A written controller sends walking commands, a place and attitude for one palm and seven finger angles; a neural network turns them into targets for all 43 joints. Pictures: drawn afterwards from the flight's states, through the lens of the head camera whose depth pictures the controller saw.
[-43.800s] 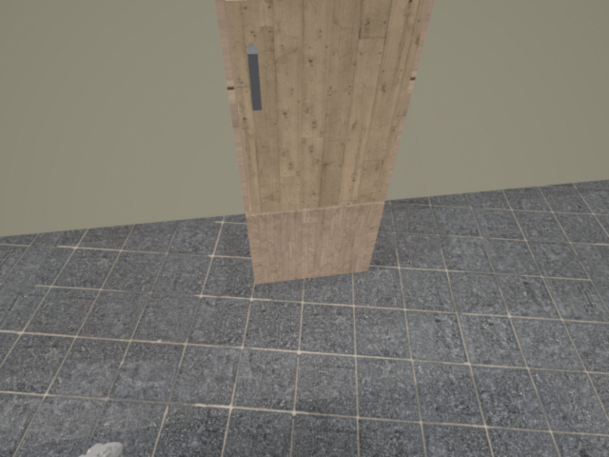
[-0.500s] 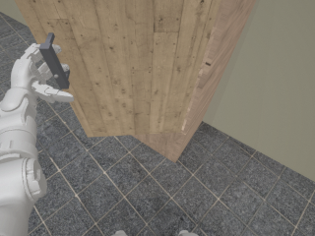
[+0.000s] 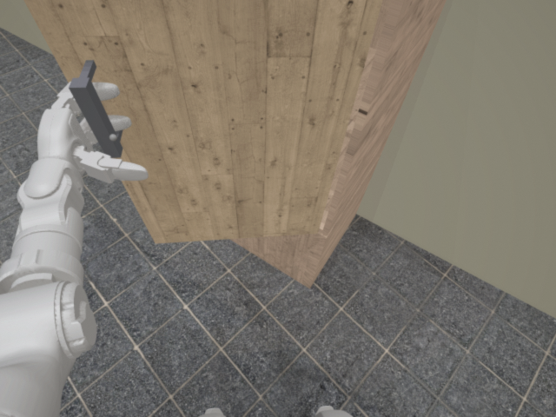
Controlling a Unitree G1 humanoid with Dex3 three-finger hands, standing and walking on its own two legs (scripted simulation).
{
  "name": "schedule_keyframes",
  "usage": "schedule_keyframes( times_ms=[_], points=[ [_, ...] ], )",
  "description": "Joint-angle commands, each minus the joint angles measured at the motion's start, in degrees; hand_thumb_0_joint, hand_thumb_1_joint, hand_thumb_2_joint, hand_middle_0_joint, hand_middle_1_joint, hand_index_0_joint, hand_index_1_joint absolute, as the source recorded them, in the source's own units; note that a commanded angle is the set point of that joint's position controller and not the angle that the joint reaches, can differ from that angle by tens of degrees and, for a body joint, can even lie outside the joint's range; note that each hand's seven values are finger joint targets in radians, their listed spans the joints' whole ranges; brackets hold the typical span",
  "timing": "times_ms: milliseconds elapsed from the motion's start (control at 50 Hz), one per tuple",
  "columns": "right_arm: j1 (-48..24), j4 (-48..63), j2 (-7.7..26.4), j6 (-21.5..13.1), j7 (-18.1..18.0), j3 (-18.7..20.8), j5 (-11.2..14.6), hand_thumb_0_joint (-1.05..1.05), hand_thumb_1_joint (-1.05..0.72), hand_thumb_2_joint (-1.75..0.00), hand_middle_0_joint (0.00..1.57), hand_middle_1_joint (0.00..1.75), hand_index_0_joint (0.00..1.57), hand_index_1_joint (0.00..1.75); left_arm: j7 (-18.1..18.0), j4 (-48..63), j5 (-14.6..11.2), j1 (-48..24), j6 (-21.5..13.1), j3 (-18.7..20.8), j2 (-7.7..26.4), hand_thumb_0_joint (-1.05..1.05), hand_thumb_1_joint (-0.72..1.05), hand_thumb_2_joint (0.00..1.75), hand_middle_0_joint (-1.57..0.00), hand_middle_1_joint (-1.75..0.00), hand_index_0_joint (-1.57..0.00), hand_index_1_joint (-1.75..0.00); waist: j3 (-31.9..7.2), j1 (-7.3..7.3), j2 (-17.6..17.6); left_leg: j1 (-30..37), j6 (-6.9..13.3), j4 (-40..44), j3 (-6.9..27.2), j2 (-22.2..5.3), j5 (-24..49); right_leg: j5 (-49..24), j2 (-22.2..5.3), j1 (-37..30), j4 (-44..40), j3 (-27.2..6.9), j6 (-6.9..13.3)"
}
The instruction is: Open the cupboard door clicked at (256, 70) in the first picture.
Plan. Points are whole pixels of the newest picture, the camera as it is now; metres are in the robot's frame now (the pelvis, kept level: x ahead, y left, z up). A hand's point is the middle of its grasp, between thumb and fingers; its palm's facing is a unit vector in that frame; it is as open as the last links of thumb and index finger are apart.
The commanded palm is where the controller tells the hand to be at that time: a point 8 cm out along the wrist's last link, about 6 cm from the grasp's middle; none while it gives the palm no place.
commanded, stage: slide the fingers in behind the handle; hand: left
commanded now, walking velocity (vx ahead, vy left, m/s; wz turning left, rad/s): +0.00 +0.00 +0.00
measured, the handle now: (102, 111) +0.52 +0.24 +0.13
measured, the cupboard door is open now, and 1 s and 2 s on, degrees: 38 38 70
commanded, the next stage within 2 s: close the thumb around the handle in 0.12 s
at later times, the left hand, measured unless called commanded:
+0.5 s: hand (109, 138) +0.47 +0.21 +0.13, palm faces +0.05 -1.00 -0.01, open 11.8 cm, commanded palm +0.45 +0.26 +0.13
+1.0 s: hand (111, 140) +0.47 +0.21 +0.13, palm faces +0.04 -1.00 +0.00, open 5.7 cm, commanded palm +0.44 +0.26 +0.13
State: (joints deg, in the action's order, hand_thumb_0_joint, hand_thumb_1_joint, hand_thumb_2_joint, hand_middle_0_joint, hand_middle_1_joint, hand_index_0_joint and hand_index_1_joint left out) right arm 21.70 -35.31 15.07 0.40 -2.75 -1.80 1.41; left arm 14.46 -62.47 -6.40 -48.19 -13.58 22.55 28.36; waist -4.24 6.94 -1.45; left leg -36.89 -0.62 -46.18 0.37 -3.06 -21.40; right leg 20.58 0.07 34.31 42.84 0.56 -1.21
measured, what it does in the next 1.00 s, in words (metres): stands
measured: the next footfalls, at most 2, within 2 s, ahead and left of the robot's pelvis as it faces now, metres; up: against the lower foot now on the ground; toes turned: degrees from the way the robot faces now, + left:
none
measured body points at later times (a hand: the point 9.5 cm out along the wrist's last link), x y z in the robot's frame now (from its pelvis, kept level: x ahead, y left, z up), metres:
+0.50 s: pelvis +0.00 +0.00 +0.00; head +0.06 +0.00 +0.45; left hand +0.46 +0.27 +0.14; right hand +0.04 -0.27 -0.11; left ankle +0.01 +0.12 -0.71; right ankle +0.00 -0.14 -0.71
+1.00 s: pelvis +0.00 +0.00 +0.00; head +0.06 +0.01 +0.45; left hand +0.46 +0.26 +0.14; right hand +0.04 -0.27 -0.11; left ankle +0.01 +0.12 -0.71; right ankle +0.00 -0.14 -0.71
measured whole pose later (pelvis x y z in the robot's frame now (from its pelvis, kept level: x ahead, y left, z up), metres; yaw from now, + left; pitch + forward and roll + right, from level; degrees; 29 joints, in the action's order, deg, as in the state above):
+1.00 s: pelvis +0.00 +0.00 +0.00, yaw +0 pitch +11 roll -2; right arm 21.6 -36.4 15.5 0.4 -3.3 -1.6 1.6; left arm 15.9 -61.7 -7.8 -47.2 -14.6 21.8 27.4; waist -4.3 6.3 -1.5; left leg -36.2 -0.6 -45.9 0.6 -2.9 -21.1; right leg 20.4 0.0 33.5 42.5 0.7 -1.2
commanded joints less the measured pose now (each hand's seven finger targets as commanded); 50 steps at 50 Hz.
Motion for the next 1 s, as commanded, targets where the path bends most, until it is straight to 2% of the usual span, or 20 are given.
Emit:
schedule_keyframes(
  times_ms=[0, 40, 100, 160, 200, 260, 340, 420, 460, 480, 540, 560, 600, 700, 740, 780, 820, 880, 940, 980],
  points=[
    [6.0, 3.9, 9.8, -1.5, -0.8, 3.7, -0.1, 0.0, -0.9, -0.9, 0.2, 0.3, 0.2, 0.3, 1.0, 15.7, -1.7, -26.9, -5.9, 1.6, 15.3, 0.0, -0.5, 0.3, -0.3, -1.2, -0.3, -1.2, -25.0, -0.17, -6.0, 17.8, 2.0, 4.5, 0.6, 2.1, 18.7, -19.1, 2.3, -6.5, -3.8, 1.3, 2.2],
    [5.8, 3.7, 9.7, -1.5, -0.8, 3.6, 0.1, 0.0, -0.9, -0.9, 0.2, 0.3, 0.2, 0.3, 1.7, 14.0, -2.8, -25.6, -5.4, 0.1, 12.7, 0.0, -0.5, 0.3, -0.3, -1.2, -0.3, -1.2, -23.0, 0.34, -4.0, 17.4, 1.9, 4.8, 0.6, 2.0, 17.5, -18.0, 2.5, -5.6, -4.3, 1.7, 2.1],
    [5.9, 3.1, 10.1, -1.4, -1.1, 3.5, 0.2, 0.0, -0.9, -0.9, 0.2, 0.3, 0.2, 0.3, 2.1, 10.3, -3.0, -26.9, -3.9, 0.3, 13.4, 0.0, -0.5, 0.3, -0.3, -1.2, -0.3, -1.2, -18.5, 0.91, -1.6, 13.4, 2.3, 5.5, 0.5, 2.2, 13.8, -15.9, 2.3, -5.1, -5.0, 1.6, 1.9],
    [6.1, 3.1, 10.0, -1.5, -1.1, 3.6, 0.1, 0.0, -0.9, -0.9, 0.2, 0.3, 0.2, 0.3, 1.5, 11.7, -2.0, -28.4, -3.4, -0.9, 12.6, 0.0, -0.5, 0.3, -0.3, -1.2, -0.3, -1.2, -19.4, 0.98, -4.0, 14.5, 2.2, 5.5, 0.7, 2.3, 14.1, -15.3, 2.0, -4.0, -4.9, 1.6, 1.9],
    [6.4, 3.1, 10.2, -1.6, -1.1, 3.7, -0.2, 0.0, -0.9, -0.9, 0.2, 0.3, 0.2, 0.3, 0.6, 14.2, -1.9, -28.7, -4.6, 2.1, 16.1, 0.0, -0.5, 0.3, -0.3, -1.2, -0.3, -1.2, -23.1, 0.16, -4.1, 16.0, 2.2, 5.0, 0.9, 2.3, 16.2, -16.8, 2.1, -5.5, -4.4, 1.5, 2.0],
    [5.9, 3.7, 9.7, -1.6, -0.9, 3.6, -0.1, 0.0, -0.9, -0.9, 0.2, 0.3, 0.2, 0.3, 0.4, 14.9, -2.5, -26.2, -5.6, 2.0, 14.8, 0.0, -0.33, 0.37, -0.31, -1.22, -0.31, -1.22, -23.9, -0.49, -3.5, 15.8, 2.2, 4.9, 0.3, 2.5, 17.5, -19.0, 2.3, -7.7, -4.2, 1.3, 2.0],
    [5.9, 3.7, 9.9, -1.2, -0.9, 3.6, 0.0, 0.0, -0.9, -0.9, 0.2, 0.3, 0.2, 0.3, 0.9, 13.5, -1.8, -23.5, -5.1, 3.1, 16.9, 0.0, -0.11, 0.47, -0.33, -1.24, -0.33, -1.24, -22.7, -1.0, -3.9, 14.1, 2.3, 5.0, -0.2, 2.5, 17.6, -20.3, 2.2, -8.7, -4.1, 1.1, 2.0],
    [5.2, 4.5, 9.7, -1.1, -1.0, 3.7, 0.2, 0.0, -0.9, -0.9, 0.2, 0.3, 0.2, 0.3, 1.6, 15.8, -2.5, -22.1, -4.4, 1.5, 14.6, 0.0, 0.12, 0.56, -0.34, -1.27, -0.34, -1.27, -22.7, -1.04, -4.9, 15.8, 2.2, 5.3, -0.2, 2.5, 18.5, -20.6, 2.3, -8.4, -4.4, 1.4, 2.1],
    [5.0, 4.3, 9.7, -1.1, -1.1, 3.8, 0.3, 0.0, -0.9, -0.9, 0.2, 0.3, 0.2, 0.3, 1.9, 16.7, -3.1, -23.1, -4.2, 0.6, 13.3, 0.0, 0.23, 0.61, -0.35, -1.28, -0.35, -1.28, -22.0, -0.53, -5.0, 16.2, 2.2, 5.5, -0.1, 2.3, 17.9, -19.7, 2.4, -7.7, -4.8, 1.5, 2.2],
    [5.2, 4.2, 9.7, -1.1, -1.2, 3.7, 0.3, 0.0, -0.9, -0.9, 0.2, 0.3, 0.2, 0.3, 2.0, 15.3, -3.6, -22.7, -3.8, 0.2, 12.4, 0.0, 0.28, 0.64, -0.36, -1.28, -0.36, -1.28, -20.3, 0.08, -3.1, 15.6, 2.5, 5.3, -0.1, 2.4, 17.6, -19.6, 2.5, -7.4, -5.2, 1.6, 2.1],
    [5.4, 3.5, 10.2, -1.0, -1.4, 3.7, 0.3, 0.0, -0.9, -0.9, 0.2, 0.3, 0.2, 0.3, 1.9, 13.3, -3.7, -24.4, -3.5, 1.4, 14.2, 0.0, 0.45, 0.71, -0.37, -1.3, -0.37, -1.3, -18.6, 0.28, -0.9, 13.5, 2.5, 6.0, 0.2, 2.4, 14.3, -17.2, 2.2, -7.0, -5.6, 1.4, 1.9],
    [5.1, 3.5, 10.0, -1.2, -1.5, 3.6, 0.4, 0.0, -0.9, -0.9, 0.2, 0.3, 0.2, 0.3, 2.0, 13.5, -3.5, -26.1, -3.6, -0.2, 12.9, 0.0, 0.51, 0.73, -0.37, -1.31, -0.37, -1.31, -17.9, 0.93, -1.8, 13.8, 2.5, 6.1, 0.1, 2.4, 13.6, -16.4, 2.1, -6.1, -5.8, 1.3, 1.8],
    [5.1, 3.4, 9.8, -1.5, -1.4, 3.7, 0.1, 0.0, -0.9, -0.9, 0.2, 0.3, 0.2, 0.3, 1.5, 15.8, -2.7, -27.4, -4.7, -0.1, 13.2, 0.0, 0.62, 0.78, -0.38, -1.32, -0.38, -1.32, -21.1, 0.33, -5.6, 16.6, 2.2, 5.6, 0.6, 2.5, 15.6, -16.8, 2.1, -5.7, -5.0, 1.4, 2.1],
    [5.3, 2.9, 10.0, -1.6, -1.2, 3.7, 0.0, 0.0, -0.9, -0.9, 0.2, 0.3, 0.2, 0.3, 1.1, 14.1, -3.0, -26.0, -5.2, 0.8, 13.6, 0.0, 0.9, 0.9, -0.4, -1.35, -0.4, -1.35, -22.1, 0.19, -2.7, 16.4, 2.1, 5.1, 0.9, 2.3, 16.7, -17.5, 2.2, -6.0, -4.6, 1.6, 2.0],
    [5.1, 3.0, 10.1, -1.5, -1.3, 3.6, 0.1, 0.0, -0.9, -0.9, 0.2, 0.3, 0.2, 0.3, 1.2, 12.8, -3.0, -25.3, -4.8, 2.4, 15.4, 0.0, 0.9, 0.9, -0.4, -1.35, -0.4, -1.35, -21.3, -0.39, -2.5, 14.7, 2.2, 5.5, 0.5, 2.4, 15.0, -17.1, 2.0, -7.0, -4.8, 1.4, 2.0],
    [4.7, 3.6, 9.8, -1.6, -1.2, 3.5, 0.0, 0.0, -0.9, -0.9, 0.2, 0.3, 0.2, 0.3, 1.2, 15.2, -2.7, -26.0, -5.2, 0.6, 13.6, 0.0, 0.9, 0.9, -0.4, -1.35, -0.4, -1.35, -22.6, -0.26, -4.3, 15.9, 2.3, 5.1, 0.4, 2.7, 16.4, -18.1, 2.0, -7.2, -4.4, 1.4, 2.1],
    [4.7, 3.5, 9.8, -1.6, -1.2, 3.6, 0.1, 0.0, -0.9, -0.9, 0.2, 0.3, 0.2, 0.3, 1.2, 15.5, -2.3, -25.4, -5.3, 1.1, 14.7, 0.0, 0.9, 0.9, -0.4, -1.35, -0.4, -1.35, -23.0, -0.37, -4.5, 16.3, 2.2, 5.0, 0.5, 2.4, 17.4, -18.7, 2.1, -6.9, -4.4, 1.3, 2.1],
    [4.8, 3.5, 9.7, -1.5, -1.2, 3.4, 0.1, 0.0, -0.9, -0.9, 0.2, 0.3, 0.2, 0.3, 1.3, 14.0, -3.1, -26.1, -5.0, -0.8, 11.8, 0.0, 0.9, 0.9, -0.4, -1.35, -0.4, -1.35, -19.2, 0.53, -2.6, 15.0, 2.3, 5.5, 0.8, 2.4, 15.2, -16.5, 2.3, -5.7, -5.0, 1.8, 2.1],
    [4.8, 3.4, 10.2, -1.3, -1.5, 3.5, 0.2, 0.0, -0.9, -0.9, 0.2, 0.3, 0.2, 0.3, 1.1, 12.9, -2.9, -25.5, -4.5, 2.6, 16.2, 0.0, 0.9, 0.9, -0.4, -1.35, -0.4, -1.35, -20.5, -0.25, -2.0, 13.8, 2.3, 5.7, 0.3, 2.5, 14.7, -17.3, 2.1, -7.5, -5.0, 1.2, 2.0],
    [4.9, 3.7, 9.9, -1.4, -1.4, 3.6, 0.1, 0.0, -0.9, -0.9, 0.2, 0.3, 0.2, 0.3, 1.4, 15.2, -2.9, -26.0, -5.1, 1.2, 14.5, 0.0, 0.9, 0.9, -0.4, -1.35, -0.4, -1.35, -22.3, -0.24, -4.3, 15.8, 2.3, 5.3, 0.4, 2.6, 16.7, -18.4, 2.1, -7.5, -4.5, 1.4, 2.2]
  ],
)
